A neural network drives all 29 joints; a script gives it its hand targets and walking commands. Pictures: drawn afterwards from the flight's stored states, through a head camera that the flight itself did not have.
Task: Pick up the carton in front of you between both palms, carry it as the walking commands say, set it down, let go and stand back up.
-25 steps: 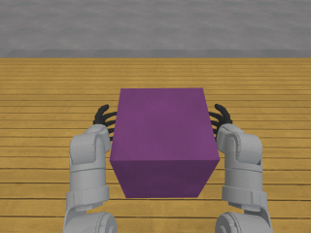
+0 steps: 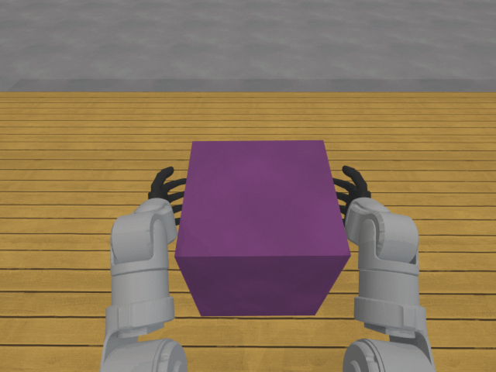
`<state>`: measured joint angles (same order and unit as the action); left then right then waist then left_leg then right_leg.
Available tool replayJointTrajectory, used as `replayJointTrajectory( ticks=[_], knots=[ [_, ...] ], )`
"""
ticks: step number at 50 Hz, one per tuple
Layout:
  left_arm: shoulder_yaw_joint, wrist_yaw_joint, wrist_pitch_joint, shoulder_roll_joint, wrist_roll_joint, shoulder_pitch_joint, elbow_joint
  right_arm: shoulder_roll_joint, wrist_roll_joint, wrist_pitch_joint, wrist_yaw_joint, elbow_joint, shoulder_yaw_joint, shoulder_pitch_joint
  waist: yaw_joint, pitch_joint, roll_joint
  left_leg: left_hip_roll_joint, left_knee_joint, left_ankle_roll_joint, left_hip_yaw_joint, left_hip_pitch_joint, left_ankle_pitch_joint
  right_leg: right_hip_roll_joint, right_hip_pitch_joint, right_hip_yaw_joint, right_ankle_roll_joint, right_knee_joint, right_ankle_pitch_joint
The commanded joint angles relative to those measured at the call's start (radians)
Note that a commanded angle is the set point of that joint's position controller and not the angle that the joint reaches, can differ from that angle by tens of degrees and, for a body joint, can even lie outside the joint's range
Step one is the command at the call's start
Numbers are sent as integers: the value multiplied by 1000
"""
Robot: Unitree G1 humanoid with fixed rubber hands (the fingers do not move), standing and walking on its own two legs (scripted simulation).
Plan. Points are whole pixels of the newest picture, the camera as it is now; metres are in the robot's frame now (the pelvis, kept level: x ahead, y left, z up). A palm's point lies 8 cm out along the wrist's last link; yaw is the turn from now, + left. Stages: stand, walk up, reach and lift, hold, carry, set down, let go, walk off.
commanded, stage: carry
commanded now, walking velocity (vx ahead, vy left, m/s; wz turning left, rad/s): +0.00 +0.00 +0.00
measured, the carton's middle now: (257, 234) +0.33 +0.00 +0.05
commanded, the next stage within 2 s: none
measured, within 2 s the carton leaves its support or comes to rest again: neither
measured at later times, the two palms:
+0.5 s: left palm (213, 166) +0.44 +0.08 +0.10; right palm (375, 170) +0.44 -0.22 +0.10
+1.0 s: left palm (213, 110) +0.71 +0.10 +0.06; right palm (331, 110) +0.70 -0.20 +0.07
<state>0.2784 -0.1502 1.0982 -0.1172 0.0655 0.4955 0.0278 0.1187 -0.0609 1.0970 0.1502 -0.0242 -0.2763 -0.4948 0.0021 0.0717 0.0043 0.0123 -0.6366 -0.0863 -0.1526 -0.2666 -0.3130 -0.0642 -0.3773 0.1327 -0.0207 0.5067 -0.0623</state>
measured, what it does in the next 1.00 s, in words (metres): goes down: right foot, then left foot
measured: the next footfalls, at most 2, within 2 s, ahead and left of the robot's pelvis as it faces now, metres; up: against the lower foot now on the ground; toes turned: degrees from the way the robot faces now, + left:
right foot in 0.44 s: +0.19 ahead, -0.13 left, -0.01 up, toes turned -6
left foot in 0.96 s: +0.52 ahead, +0.01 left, -0.03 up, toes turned +1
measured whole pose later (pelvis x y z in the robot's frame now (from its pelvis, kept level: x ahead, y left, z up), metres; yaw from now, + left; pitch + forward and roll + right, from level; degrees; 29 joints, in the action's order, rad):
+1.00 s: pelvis +0.37 -0.04 -0.05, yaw -3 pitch +4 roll -1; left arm 0.23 -0.15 1.05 -0.08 0.01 0.46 -0.01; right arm 0.14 -0.07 1.04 0.15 0.05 -0.26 -0.44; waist -0.03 0.07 -0.02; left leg 0.03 -0.57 -0.10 -0.12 -0.51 -0.03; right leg 0.03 -0.17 0.05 -0.04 0.92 -0.52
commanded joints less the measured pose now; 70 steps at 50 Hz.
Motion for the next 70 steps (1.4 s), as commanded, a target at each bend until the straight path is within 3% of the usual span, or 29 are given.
replayJointTrajectory(
  ticks=[1, 3, 6, 8, 9, 11, 14, 19, 21, 22, 23, 24, 25, 27, 29, 31, 37, 43, 45, 47, 48, 49, 50, 51, 53, 57, 61, 67, 70],
  knots=[
    [-580, 14, -9, -768, -176, 595, -58, 766, 177, -12, -14, 60, 580, -597, 1, 322, 2, -166, 125, 25, 154, 36, 300, -98, 187, -103, -36, -22, 157],
    [-580, 14, -9, -768, -176, 595, -58, 766, 177, -12, -14, 60, 580, -597, 1, 322, 2, -166, 124, 25, 154, 35, 300, -98, 187, -103, -35, -21, 157],
    [-582, 15, -10, -774, -182, 605, -60, 763, 177, -11, -13, 58, 576, -610, 11, 295, 42, -170, 200, -28, 208, 27, -46, -40, 115, -54, -42, 16, -170],
    [-575, 14, -10, -766, -174, 631, -56, 755, 172, -10, -11, 45, 567, -612, 52, 183, 92, -258, 330, -116, 376, 53, -331, 37, -80, 11, -30, 152, -334],
    [-572, 13, -11, -761, -172, 634, -52, 756, 174, -11, -11, 45, 570, -617, 72, 133, 115, -312, 382, -164, 482, 87, -356, 39, -199, -22, -32, 258, -346],
    [-559, 9, -11, -757, -166, 622, -36, 753, 190, -16, -10, 58, 587, -642, 76, 118, 89, -361, 378, -199, 519, 213, -187, 3, -377, -94, -43, 331, -316],
    [-553, 3, -15, -746, -162, 599, -45, 774, 224, -28, -11, 76, 619, -654, 75, 207, 84, -314, 283, -164, 377, 333, 267, 12, -360, -67, -29, 291, -264],
    [-530, -2, -22, -723, -135, 534, -39, 787, 248, -34, -15, 74, 643, -626, 74, 242, 123, -257, 196, -106, 258, 308, 379, 60, -208, -28, -28, 113, -172],
    [-519, -2, -22, -710, -126, 493, -27, 792, 251, -34, -16, 59, 650, -613, 11, 302, 79, -199, 26, -43, 128, 178, 465, 118, 96, 44, -42, -56, -86],
    [-514, -2, -22, -702, -117, 475, -23, 790, 250, -33, -16, 49, 647, -594, -17, 362, 18, -157, -138, -4, 63, 61, 416, 75, 311, -5, -60, -84, -73],
    [-500, -5, -21, -683, -103, 442, -12, 785, 251, -29, -15, 52, 643, -589, -42, 422, -120, -92, -381, 52, 26, -164, 136, -141, 503, -342, -128, -109, -139],
    [-496, -8, -24, -664, -94, 462, -13, 792, 242, -26, -16, 48, 629, -582, -44, 400, -289, 41, -539, 65, 78, -470, -255, -299, 633, -714, -231, -150, -44],
    [-512, -4, -25, -690, -114, 480, -38, 804, 234, -28, -16, 52, 627, -597, -39, 397, -237, -12, -632, 37, 171, -532, -277, -296, 622, -703, -259, -122, -116],
    [-580, 16, -42, -762, -172, 570, -111, 839, 231, -36, -19, 65, 623, -620, -28, 319, -68, -61, -619, 20, 172, -550, -172, -246, 476, -562, -219, -120, -112],
    [-640, 32, -67, -813, -221, 656, -163, 863, 221, -52, -23, 76, 630, -629, -18, 312, -84, -89, -540, 39, 170, -487, -63, -209, 377, -454, -191, -157, -71],
    [-679, 40, -83, -817, -254, 662, -204, 855, 215, -67, -20, 111, 648, -606, -20, 334, -104, -85, -492, 57, 156, -466, -3, -186, 376, -392, -199, -163, 21],
    [-693, 26, -78, -730, -271, 523, -223, 731, 185, -70, 9, 177, 641, -474, -63, 329, -85, -75, -243, 72, 113, -552, 142, -149, 525, -304, -205, -103, 345],
    [-680, 29, -63, -726, -251, 484, -171, 692, 145, -50, 1, 165, 613, -442, -104, 239, -115, -14, 80, 39, 51, -434, 343, -89, 538, -216, -155, -58, 443],
    [-681, 29, -63, -734, -246, 493, -155, 680, 135, -47, -3, 157, 597, -441, -79, 235, -126, 2, 171, 8, 47, -279, 382, -84, 484, -180, -125, -1, 485],
    [-684, 27, -61, -740, -239, 499, -134, 655, 116, -47, -2, 120, 569, -401, 7, 322, -88, 34, 239, 3, -1, 40, 426, -44, 388, -100, -77, 227, 509],
    [-678, 25, -58, -733, -232, 511, -124, 648, 104, -46, -2, 97, 550, -375, 45, 391, 2, -56, 186, 10, 89, 265, 444, -14, 214, -67, -44, 442, 249],
    [-675, 23, -53, -750, -229, 502, -109, 619, 91, -46, 4, 84, 536, -376, 27, 497, 173, -351, 80, -105, 507, 543, 626, 74, -96, -78, -10, 652, -264],
    [-663, 18, -52, -742, -228, 499, -103, 632, 108, -51, 6, 80, 551, -390, 73, 536, 282, -394, 168, -210, 730, 621, 411, 155, -280, -126, -7, 852, -499],
    [-664, 14, -56, -765, -227, 538, -124, 669, 140, -58, 0, 93, 569, -402, 67, 469, 227, -362, 205, -203, 719, 561, 287, 114, -368, -162, -29, 903, -467],
    [-650, 12, -71, -810, -206, 553, -127, 767, 201, -78, -23, 142, 631, -506, 41, 377, 67, -310, 232, -154, 577, 374, 305, 46, -358, -161, -31, 819, -372],
    [-654, 13, -107, -827, -168, 502, -139, 833, 281, -118, -55, 191, 715, -586, 23, 370, 88, -263, 275, -138, 433, 244, 332, 9, -292, -136, -8, 650, -297],
    [-661, 2, -123, -775, -156, 438, -176, 794, 284, -129, -51, 200, 722, -511, 54, 365, 83, -250, 243, -142, 367, 358, 602, 5, -412, -108, 6, 508, -188],
    [-657, -11, -102, -688, -166, 426, -222, 714, 261, -108, -31, 204, 689, -448, 86, 298, 97, -169, 213, -93, 248, 402, 731, 48, -378, -50, -15, 215, 58],
    [-638, -13, -75, -650, -160, 415, -201, 674, 238, -86, -20, 169, 667, -423, 97, 250, 98, -150, 210, -86, 214, 392, 705, 69, -284, -15, -40, 32, 157]
  ],
)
